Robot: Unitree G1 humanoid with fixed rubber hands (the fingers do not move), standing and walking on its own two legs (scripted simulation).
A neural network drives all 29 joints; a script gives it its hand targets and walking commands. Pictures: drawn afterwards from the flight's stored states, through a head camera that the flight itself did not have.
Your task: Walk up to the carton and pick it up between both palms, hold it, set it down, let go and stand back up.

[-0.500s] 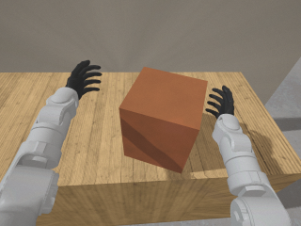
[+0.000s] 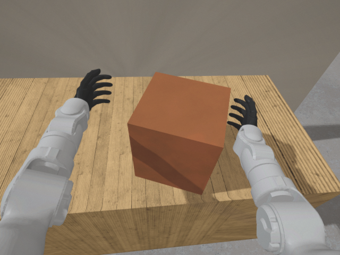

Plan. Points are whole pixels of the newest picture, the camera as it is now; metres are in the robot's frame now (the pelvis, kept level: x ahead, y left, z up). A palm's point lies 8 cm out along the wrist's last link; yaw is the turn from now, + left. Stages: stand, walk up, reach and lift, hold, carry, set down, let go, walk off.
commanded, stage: reach and lift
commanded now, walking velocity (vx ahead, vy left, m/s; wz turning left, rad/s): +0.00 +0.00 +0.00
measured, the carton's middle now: (179, 135) +0.45 -0.04 +0.00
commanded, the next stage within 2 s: none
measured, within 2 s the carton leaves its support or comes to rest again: neither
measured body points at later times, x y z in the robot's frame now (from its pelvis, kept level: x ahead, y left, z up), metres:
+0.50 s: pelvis -0.02 +0.01 -0.02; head +0.08 +0.05 +0.42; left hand +0.47 +0.18 +0.04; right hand +0.40 -0.20 +0.02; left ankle +0.01 +0.06 -0.74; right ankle -0.06 -0.12 -0.74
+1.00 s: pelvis -0.04 +0.03 -0.03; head +0.06 +0.07 +0.41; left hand +0.46 +0.13 +0.05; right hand +0.40 -0.18 +0.04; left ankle +0.01 +0.06 -0.74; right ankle -0.06 -0.12 -0.74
